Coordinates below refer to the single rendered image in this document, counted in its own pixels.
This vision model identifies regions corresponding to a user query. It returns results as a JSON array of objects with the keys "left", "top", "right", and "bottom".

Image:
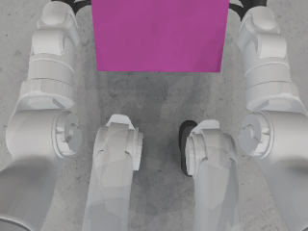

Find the right robot upper arm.
[{"left": 238, "top": 110, "right": 308, "bottom": 231}]

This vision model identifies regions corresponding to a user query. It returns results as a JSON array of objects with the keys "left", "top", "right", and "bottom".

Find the left robot forearm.
[{"left": 5, "top": 1, "right": 81, "bottom": 153}]

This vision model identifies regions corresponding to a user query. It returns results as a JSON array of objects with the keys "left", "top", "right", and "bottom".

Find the right robot shin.
[{"left": 189, "top": 119, "right": 239, "bottom": 166}]

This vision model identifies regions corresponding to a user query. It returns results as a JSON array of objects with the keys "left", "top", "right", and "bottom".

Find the left robot upper arm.
[{"left": 0, "top": 108, "right": 82, "bottom": 231}]

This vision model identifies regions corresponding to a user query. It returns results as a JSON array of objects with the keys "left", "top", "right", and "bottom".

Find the right robot forearm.
[{"left": 236, "top": 6, "right": 308, "bottom": 116}]

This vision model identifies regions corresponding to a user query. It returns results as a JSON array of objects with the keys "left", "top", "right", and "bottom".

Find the robot right hand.
[{"left": 228, "top": 0, "right": 268, "bottom": 22}]

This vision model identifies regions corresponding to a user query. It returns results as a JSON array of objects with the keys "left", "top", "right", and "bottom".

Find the carton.
[{"left": 90, "top": 0, "right": 230, "bottom": 73}]

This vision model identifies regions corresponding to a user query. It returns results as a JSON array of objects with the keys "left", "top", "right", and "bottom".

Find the right robot foot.
[{"left": 178, "top": 120, "right": 197, "bottom": 177}]

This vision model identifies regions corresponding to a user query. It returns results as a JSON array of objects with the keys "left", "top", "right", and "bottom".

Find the robot left hand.
[{"left": 51, "top": 0, "right": 91, "bottom": 16}]

